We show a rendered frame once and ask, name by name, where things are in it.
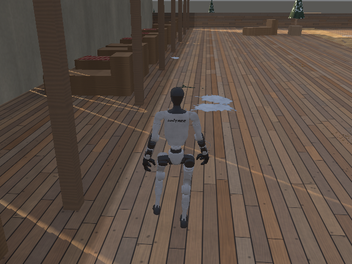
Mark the left robot upper arm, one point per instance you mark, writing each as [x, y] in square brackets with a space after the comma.
[156, 125]

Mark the right robot thigh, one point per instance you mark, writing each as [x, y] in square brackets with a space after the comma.
[188, 168]

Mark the left robot shin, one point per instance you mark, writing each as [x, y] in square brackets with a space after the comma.
[158, 190]

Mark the left robot hand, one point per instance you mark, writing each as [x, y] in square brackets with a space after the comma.
[145, 163]

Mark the right robot hand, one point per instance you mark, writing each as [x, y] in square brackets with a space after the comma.
[201, 156]

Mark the left robot forearm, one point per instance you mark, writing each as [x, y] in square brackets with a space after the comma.
[149, 149]

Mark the right robot forearm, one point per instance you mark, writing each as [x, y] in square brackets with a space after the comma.
[202, 146]

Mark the right robot upper arm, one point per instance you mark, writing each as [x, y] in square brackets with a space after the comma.
[196, 125]

